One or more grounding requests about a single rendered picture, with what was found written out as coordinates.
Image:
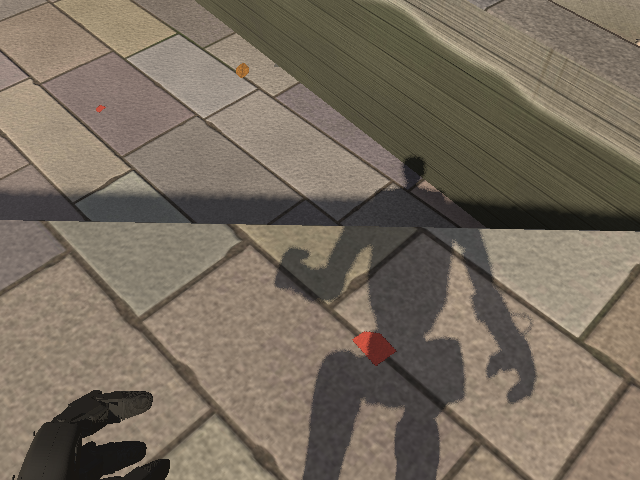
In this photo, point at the left robot hand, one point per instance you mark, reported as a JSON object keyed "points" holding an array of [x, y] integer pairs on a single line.
{"points": [[56, 452]]}

